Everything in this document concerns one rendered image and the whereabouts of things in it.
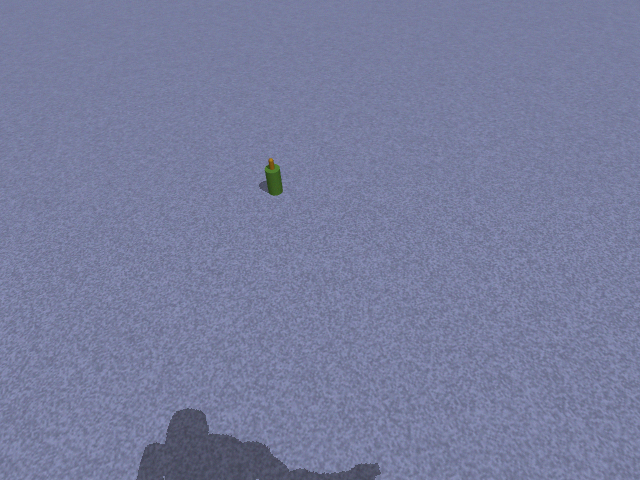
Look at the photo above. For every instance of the bottle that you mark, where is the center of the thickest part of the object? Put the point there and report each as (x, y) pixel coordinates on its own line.
(273, 177)

